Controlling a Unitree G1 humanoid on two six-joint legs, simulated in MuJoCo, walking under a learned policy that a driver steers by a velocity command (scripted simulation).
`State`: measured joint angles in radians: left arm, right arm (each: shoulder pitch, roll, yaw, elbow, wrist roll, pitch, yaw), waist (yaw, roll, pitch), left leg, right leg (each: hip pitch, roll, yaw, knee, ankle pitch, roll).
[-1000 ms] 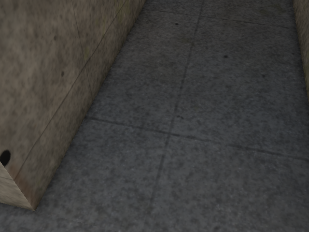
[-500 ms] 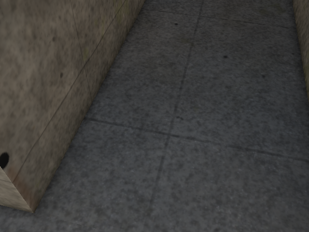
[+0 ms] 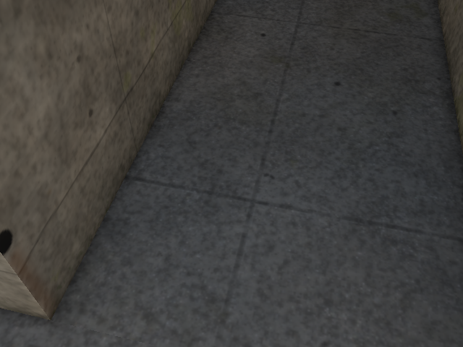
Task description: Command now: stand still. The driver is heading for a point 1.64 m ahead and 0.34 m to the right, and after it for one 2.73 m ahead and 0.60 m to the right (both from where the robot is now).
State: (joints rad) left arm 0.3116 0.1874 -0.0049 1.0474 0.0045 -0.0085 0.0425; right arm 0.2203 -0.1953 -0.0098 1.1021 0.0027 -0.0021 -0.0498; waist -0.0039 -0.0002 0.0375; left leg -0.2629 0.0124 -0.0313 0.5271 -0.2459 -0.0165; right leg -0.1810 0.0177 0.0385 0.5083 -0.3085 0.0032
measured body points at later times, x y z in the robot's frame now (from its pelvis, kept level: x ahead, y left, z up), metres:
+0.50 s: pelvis +0.03 +0.00 -0.01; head +0.03 +0.01 +0.44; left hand +0.00 +0.24 -0.16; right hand +0.03 -0.24 -0.16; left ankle +0.02 +0.12 -0.73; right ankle -0.02 -0.12 -0.74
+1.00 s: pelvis +0.13 +0.01 +0.00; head +0.15 +0.00 +0.45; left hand +0.24 +0.26 -0.14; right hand +0.13 -0.24 -0.16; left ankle +0.03 +0.12 -0.74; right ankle +0.14 -0.10 -0.74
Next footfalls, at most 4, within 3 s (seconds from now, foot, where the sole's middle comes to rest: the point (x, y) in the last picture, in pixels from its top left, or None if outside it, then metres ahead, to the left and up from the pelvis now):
0.84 right None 0.18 -0.10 -0.77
2.60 left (202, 338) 0.53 0.11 -0.77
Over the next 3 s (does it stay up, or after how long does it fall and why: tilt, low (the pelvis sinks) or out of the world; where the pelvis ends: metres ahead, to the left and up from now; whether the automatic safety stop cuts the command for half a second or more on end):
stays up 0.55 0.01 0.01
